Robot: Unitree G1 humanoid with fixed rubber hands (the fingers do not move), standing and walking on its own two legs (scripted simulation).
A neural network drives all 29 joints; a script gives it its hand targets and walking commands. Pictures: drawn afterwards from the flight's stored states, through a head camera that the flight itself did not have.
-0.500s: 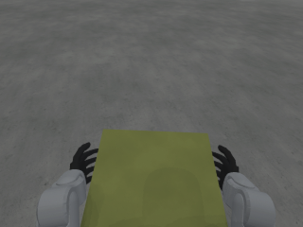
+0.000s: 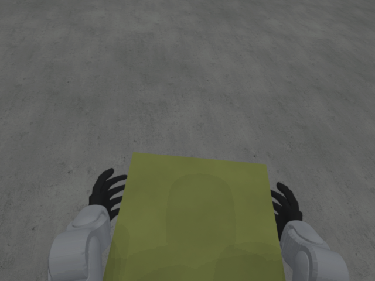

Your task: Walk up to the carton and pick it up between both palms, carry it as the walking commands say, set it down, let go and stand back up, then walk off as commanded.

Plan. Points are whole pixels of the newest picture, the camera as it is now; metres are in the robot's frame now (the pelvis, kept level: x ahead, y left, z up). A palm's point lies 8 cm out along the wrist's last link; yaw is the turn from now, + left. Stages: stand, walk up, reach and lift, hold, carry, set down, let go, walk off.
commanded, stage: carry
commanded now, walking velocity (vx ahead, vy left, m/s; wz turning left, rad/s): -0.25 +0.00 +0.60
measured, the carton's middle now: (191, 231) +0.23 +0.00 +0.00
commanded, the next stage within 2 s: none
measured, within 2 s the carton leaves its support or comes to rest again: neither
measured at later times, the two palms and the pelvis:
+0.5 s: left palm out of the picture +0.06 +0.18 +0.09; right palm (288, 261) +0.17 -0.14 +0.08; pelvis -0.11 -0.05 +0.01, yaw +19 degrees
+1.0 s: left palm out of the picture -0.18 +0.16 +0.09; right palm out of the picture +0.03 -0.11 +0.08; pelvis -0.25 -0.11 +0.01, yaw +38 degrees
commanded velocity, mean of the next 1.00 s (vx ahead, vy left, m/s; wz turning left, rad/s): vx -0.25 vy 0.00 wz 0.60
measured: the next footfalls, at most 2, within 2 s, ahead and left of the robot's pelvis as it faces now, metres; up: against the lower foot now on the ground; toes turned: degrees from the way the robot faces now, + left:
right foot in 0.24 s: -0.01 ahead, -0.14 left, +0.00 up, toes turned +6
left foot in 0.58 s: -0.14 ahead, +0.09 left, +0.00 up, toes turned +30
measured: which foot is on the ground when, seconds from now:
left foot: down 0.00-0.24, up 0.26-0.56, down 0.58-0.90, up 0.92-1.00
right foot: up 0.00-0.22, down 0.24-0.58, up 0.60-0.86, down 0.88-1.00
